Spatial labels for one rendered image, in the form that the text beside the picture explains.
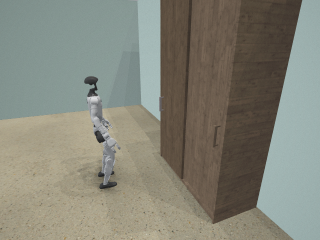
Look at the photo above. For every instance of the robot head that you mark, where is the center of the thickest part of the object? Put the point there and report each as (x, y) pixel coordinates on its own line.
(91, 80)

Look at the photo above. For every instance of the robot right upper arm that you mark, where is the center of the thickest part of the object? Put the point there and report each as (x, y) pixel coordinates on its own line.
(94, 102)

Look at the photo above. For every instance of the wardrobe door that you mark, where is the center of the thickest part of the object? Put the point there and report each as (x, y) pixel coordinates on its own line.
(175, 53)
(212, 36)

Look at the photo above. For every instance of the left robot hand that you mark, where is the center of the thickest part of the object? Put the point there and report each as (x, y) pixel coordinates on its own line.
(105, 124)

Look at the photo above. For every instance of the robot right forearm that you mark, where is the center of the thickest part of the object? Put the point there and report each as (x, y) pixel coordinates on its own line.
(99, 126)

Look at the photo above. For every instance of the right robot hand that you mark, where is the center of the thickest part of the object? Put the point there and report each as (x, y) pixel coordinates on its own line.
(111, 143)

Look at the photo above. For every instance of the robot left thigh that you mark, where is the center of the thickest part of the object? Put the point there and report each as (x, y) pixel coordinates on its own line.
(104, 152)

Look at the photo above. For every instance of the handle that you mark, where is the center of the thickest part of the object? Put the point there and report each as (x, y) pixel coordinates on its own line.
(214, 136)
(160, 104)

